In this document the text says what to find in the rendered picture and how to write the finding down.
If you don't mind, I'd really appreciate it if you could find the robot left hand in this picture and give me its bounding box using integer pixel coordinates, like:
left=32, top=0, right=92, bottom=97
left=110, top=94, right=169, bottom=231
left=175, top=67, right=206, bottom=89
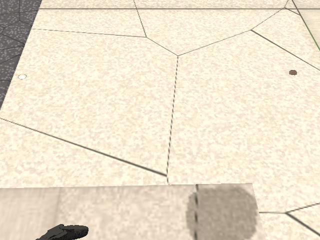
left=36, top=224, right=89, bottom=240

